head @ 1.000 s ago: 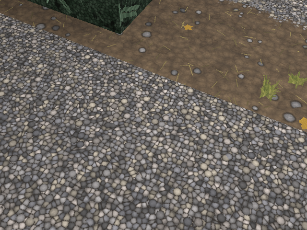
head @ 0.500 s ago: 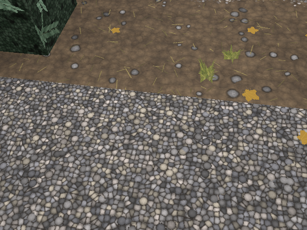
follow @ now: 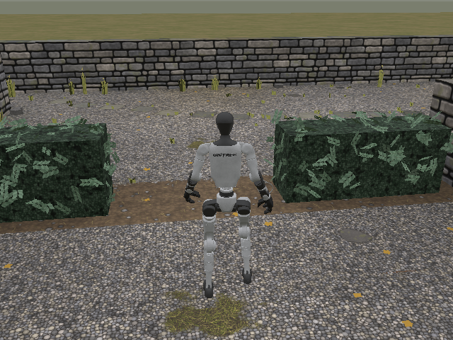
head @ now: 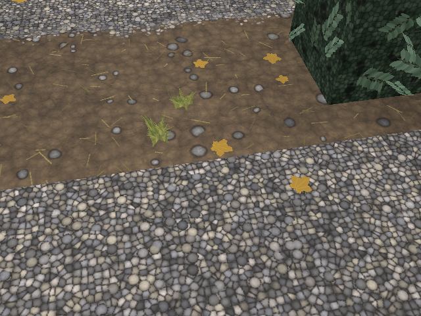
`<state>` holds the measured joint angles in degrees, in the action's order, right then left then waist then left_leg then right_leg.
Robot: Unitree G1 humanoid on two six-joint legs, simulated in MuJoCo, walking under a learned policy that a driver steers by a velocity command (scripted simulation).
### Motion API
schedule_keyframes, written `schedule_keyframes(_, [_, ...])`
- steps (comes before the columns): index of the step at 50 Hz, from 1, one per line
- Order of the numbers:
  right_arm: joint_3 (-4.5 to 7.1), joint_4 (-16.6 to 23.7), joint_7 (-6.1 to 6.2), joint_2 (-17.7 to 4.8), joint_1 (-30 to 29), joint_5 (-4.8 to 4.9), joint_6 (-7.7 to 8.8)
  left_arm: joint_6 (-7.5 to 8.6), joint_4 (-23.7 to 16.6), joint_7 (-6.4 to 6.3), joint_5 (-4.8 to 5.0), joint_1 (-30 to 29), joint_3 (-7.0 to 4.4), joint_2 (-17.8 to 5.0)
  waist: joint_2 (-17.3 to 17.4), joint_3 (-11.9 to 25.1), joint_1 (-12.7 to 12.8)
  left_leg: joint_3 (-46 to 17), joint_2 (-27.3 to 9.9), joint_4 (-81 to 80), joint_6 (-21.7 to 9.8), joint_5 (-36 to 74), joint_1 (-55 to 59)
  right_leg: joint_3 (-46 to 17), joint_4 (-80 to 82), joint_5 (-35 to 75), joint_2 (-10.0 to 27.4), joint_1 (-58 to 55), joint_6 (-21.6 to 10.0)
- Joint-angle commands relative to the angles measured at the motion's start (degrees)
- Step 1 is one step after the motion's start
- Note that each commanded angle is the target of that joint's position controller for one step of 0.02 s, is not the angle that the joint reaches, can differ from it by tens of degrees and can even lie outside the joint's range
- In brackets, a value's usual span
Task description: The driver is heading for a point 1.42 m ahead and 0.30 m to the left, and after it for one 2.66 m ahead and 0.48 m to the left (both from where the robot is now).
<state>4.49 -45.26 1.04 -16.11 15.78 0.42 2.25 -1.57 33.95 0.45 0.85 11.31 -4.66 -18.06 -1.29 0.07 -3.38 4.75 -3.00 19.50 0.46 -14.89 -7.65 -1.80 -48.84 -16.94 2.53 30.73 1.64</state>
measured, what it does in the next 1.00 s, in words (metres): walks ahead: right foot, then left foot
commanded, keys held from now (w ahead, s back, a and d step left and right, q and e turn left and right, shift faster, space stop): w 0.76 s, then w+q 0.24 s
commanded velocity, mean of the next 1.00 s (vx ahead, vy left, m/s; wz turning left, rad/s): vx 0.46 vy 0.00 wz -0.07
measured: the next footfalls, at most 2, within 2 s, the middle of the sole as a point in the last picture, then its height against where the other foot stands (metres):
right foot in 0.12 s outside the picture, level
left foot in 0.62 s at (196, 315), level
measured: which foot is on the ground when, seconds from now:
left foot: down 0.00-0.12, up 0.14-0.60, down 0.62-1.00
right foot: up 0.00-0.10, down 0.12-0.64, up 0.66-1.00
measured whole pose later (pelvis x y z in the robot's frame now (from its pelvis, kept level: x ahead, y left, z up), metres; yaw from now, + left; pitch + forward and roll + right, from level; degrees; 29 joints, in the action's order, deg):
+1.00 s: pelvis +0.50 -0.07 +0.00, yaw -1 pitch +1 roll +1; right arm 2.6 -47.7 -0.3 -15.8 21.0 1.3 3.9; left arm 4.8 38.9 0.1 0.1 4.3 -2.0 -15.8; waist -2.6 -2.0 -5.3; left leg -1.8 4.7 15.4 -3.7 -12.6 -4.2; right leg -5.2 -35.6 2.3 5.5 36.3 3.2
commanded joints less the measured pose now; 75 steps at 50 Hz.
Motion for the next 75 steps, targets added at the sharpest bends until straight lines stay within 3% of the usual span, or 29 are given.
schedule_keyframes(1, [2.72,2.79,-0.71,-11.55,-1.83,0.89,1.38,1.87,-6.37,0.57,0.06,-6.09,0.12,-2.15,10.1,-1.3,-0.22,-8.71,-12.68,-8.45,-10.37,-1.17,-0.44,2.54,6.71,-1.53,-0.03,-1.03,-1.86])
schedule_keyframes(4, [2.62,1.86,-1.79,-12.38,-2.25,2.21,1.24,2.39,-4.61,0.85,0.32,-1.78,-0.12,-2.63,8.45,-1.23,3.23,-6.78,-12.93,-3.9,-9.23,-1.3,-5.01,5.72,17.44,2.37,-2.4,-13.51,-4.58])
schedule_keyframes(6, [0.97,1.41,-2.0,-8.48,-1.41,0.97,1.64,2.31,-0.92,0.19,0.69,10.31,-2.42,-6.45,2.68,4.45,9.33,-0.33,-8.6,13.74,-5.65,10.05,-13.19,3.56,20.23,3.12,-3.33,-33.41,-7.29])
schedule_keyframes(7, [-0.97,4.94,-2.13,-3.11,-3.08,-1.42,2.31,2.4,-0.64,-0.64,-0.11,16.95,-3.62,-13.46,-15.25,8.46,10.51,4.66,-1.65,38.75,-0.08,-8.34,-30.22,-22.16,26.81,2.47,12.61,-46.02,-13.34])
schedule_keyframes(8, [-0.17,5.86,-1.97,-6.59,-3.62,0.38,3.59,3.55,-1.68,-0.06,0.0,16.68,-3.38,-14.21,-15.71,10.92,10.56,-4.63,2.79,50.3,0.57,-17.55,-40.67,-40.61,34.26,-2.76,19.9,-45.93,-21.64])
schedule_keyframes(9, [0.87,6.01,-2.22,-10.49,-5.06,1.94,4.02,4.57,-1.51,0.42,0.0,14.35,-2.07,-10.13,-10.25,6.46,10.2,-7.4,-0.75,53.89,-0.52,-14.14,-44.24,-34.44,34.3,-4.39,18.57,-43.64,-20.76])
schedule_keyframes(10, [0.89,5.92,-2.38,-10.45,-5.92,2.07,4.15,5.14,-1.27,0.6,-0.25,12.2,-1.29,-7.78,-8.68,2.98,8.75,-7.19,-2.76,52.22,-1.78,-8.86,-43.8,-27.51,34.03,-1.68,15.69,-39.38,-18.73])
schedule_keyframes(12, [0.86,5.0,-2.47,-9.22,-5.83,0.19,3.81,5.35,-1.5,0.53,-0.59,6.76,-0.25,-5.16,-5.31,-0.21,5.58,-7.52,-5.08,45.4,-1.66,-1.0,-38.55,-18.71,35.93,9.8,11.52,-31.54,-15.95])
schedule_keyframes(20, [-1.49,6.75,-3.39,-3.24,-14.46,0.08,2.85,6.13,3.62,-0.95,-0.11,8.92,-0.47,-6.09,-2.67,-3.05,5.95,-4.77,-1.45,21.28,0.87,18.22,-32.02,-4.86,39.93,24.58,7.01,-26.6,-13.01])
schedule_keyframes(26, [-1.71,9.96,-4.97,-4.41,-21.94,0.55,3.72,5.92,8.26,-1.04,0.67,13.33,-0.89,-7.43,-2.85,-5.78,7.07,-4.93,0.69,10.06,-2.66,18.67,-29.67,-5.44,38.23,24.57,10.83,-33.02,-12.02])
schedule_keyframes(29, [-0.54,8.82,-4.61,-6.91,-15.74,0.24,3.83,4.99,9.23,-1.42,0.24,12.92,-1.23,-8.97,-5.41,0.04,3.32,-1.54,4.65,9.79,-5.63,11.85,-19.51,-4.43,28.46,48.49,10.38,-37.62,-10.16])
schedule_keyframes(30, [0.63,6.74,-4.05,-8.93,-7.68,0.23,3.67,4.4,9.17,-1.62,-0.05,11.91,-0.96,-8.81,-5.18,5.27,-1.18,0.01,6.05,9.17,-7.48,12.78,-8.12,-2.39,18.41,55.95,8.12,-35.28,-8.82])
schedule_keyframes(31, [1.47,4.64,-3.34,-11.66,2.65,-0.13,3.39,4.32,8.24,-1.85,-0.88,11.88,-0.12,-7.29,-2.82,12.98,-5.28,-6.99,-0.76,12.68,-10.67,16.62,10.61,-1.75,3.64,45.19,5.9,-23.8,-7.05])
schedule_keyframes(32, [2.63,3.69,-3.25,-16.25,8.48,-0.88,3.26,5.15,7.62,-1.0,-0.59,20.32,1.97,0.12,12.51,23.18,-1.95,-36.48,-17.06,9.48,-21.33,2.93,33.48,-1.12,-22.17,5.72,-4.91,0.35,-2.36])
schedule_keyframes(33, [1.24,3.12,-3.35,-11.01,9.02,0.14,3.29,6.38,8.8,-0.77,0.14,17.81,1.53,-3.38,12.67,25.9,-3.96,-48.89,-18.63,0.26,-20.69,-3.45,33.94,-9.52,-28.23,-15.55,-6.72,6.28,-3.17])
schedule_keyframes(34, [0.56,3.52,-2.98,-9.25,4.32,0.41,3.13,6.95,6.66,-0.39,2.0,11.4,0.39,-6.83,9.91,14.65,-3.3,-40.16,-17.01,-1.84,-17.74,-6.22,25.74,-8.09,-30.02,-12.64,-3.18,11.44,-3.52])
schedule_keyframes(36, [-0.24,4.49,-2.78,-6.91,-2.79,-0.26,3.0,7.35,5.21,-0.75,0.77,5.07,0.6,-6.37,2.06,3.25,0.38,-28.27,-12.92,-5.28,-15.22,2.39,7.37,-4.05,-23.04,-3.67,2.31,8.98,-3.69])
schedule_keyframes(37, [-0.62,4.72,-2.88,-5.82,-4.15,-1.06,3.37,6.85,5.52,-0.84,0.26,6.24,0.39,-5.82,3.51,2.1,2.63,-24.95,-11.01,-7.0,-14.66,6.21,2.27,-4.37,-20.57,-0.91,4.17,5.36,-3.69])
schedule_keyframes(41, [-0.37,3.37,-2.87,-6.79,-3.84,-0.07,4.21,5.29,5.29,-1.41,-1.04,6.59,1.02,-2.84,5.1,-0.33,4.82,-18.4,-8.13,-11.76,-16.24,13.11,-5.65,-2.5,-13.12,3.01,5.36,3.22,-0.91])
schedule_keyframes(47, [0.56,1.61,-1.09,-9.72,2.11,0.86,2.77,6.93,1.54,-0.66,-1.04,-7.25,2.04,-0.53,4.05,-2.49,0.36,-13.4,-4.45,-10.73,-13.08,14.52,-4.93,-0.96,11.56,21.21,1.95,1.21,1.9])
schedule_keyframes(51, [0.8,0.62,-0.64,-10.18,6.2,1.4,1.56,7.92,-0.23,0.51,-0.13,-12.88,1.6,-2.12,5.12,-2.6,-1.23,-18.11,-6.93,-6.07,-12.4,10.65,-0.27,-2.15,19.11,20.62,-0.01,-0.83,1.46])
schedule_keyframes(55, [0.88,1.16,-0.2,-9.58,5.24,0.85,0.56,8.84,1.91,0.56,-0.1,-4.07,-0.34,-6.01,6.83,1.49,4.62,-21.11,-6.08,5.13,-9.16,14.41,0.6,-1.06,24.57,13.35,-1.01,-15.22,-2.39])
schedule_keyframes(56, [-0.21,2.14,-0.46,-6.62,4.88,0.2,0.69,9.07,3.03,0.11,-1.0,3.77,-1.37,-8.63,4.45,8.43,8.36,-18.73,-2.36,17.53,-7.21,12.03,-4.68,-5.06,22.81,12.98,4.26,-28.63,-5.48])
schedule_keyframes(57, [-1.66,4.23,-0.49,-1.74,9.2,0.07,1.3,8.58,3.79,-0.34,-2.01,10.88,-2.67,-13.7,-8.03,17.92,8.65,-11.3,5.39,37.69,-3.18,-5.13,-22.55,-23.45,22.85,8.68,17.74,-49.84,-11.9])
schedule_keyframes(58, [-1.66,5.17,-0.53,-3.23,11.62,1.59,1.9,7.94,4.78,0.15,-1.56,12.48,-2.38,-12.03,-17.8,20.54,7.78,-12.16,5.67,49.4,-1.99,-20.04,-34.08,-41.01,29.58,-2.75,23.09,-52.89,-16.54])
schedule_keyframes(59, [-0.12,4.74,-0.41,-8.63,8.11,2.49,1.65,7.76,4.22,0.13,-1.19,9.39,-1.05,-7.0,-10.0,12.55,8.45,-13.88,2.36,54.33,-1.74,-15.49,-37.67,-34.75,31.09,-7.45,20.78,-46.65,-14.38])
schedule_keyframes(62, [0.59,6.39,-0.67,-7.74,1.59,1.27,0.47,7.5,4.68,0.04,-1.36,1.66,0.49,-2.21,-5.2,1.12,5.3,-11.68,-2.79,50.02,-0.83,-4.41,-33.94,-15.46,35.36,5.19,13.92,-29.05,-11.35])
schedule_keyframes(71, [-0.55,11.13,-2.45,-2.57,-5.62,0.16,-1.16,7.02,7.64,-1.58,-1.03,-1.68,-1.34,-7.04,-3.29,-1.55,4.31,-5.35,-2.03,25.73,1.18,13.44,-25.08,7.92,36.54,36.43,10.63,-22.52,-10.92])
schedule_keyframes(75, [0.54,13.69,-4.01,-4.85,-8.53,0.11,-1.86,5.84,8.71,-1.89,0.9,-0.77,-2.14,-9.27,-3.94,0.15,4.37,-3.81,-0.43,18.14,-1.39,11.96,-21.35,9.44,31.03,37.54,12.77,-27.43,-9.09])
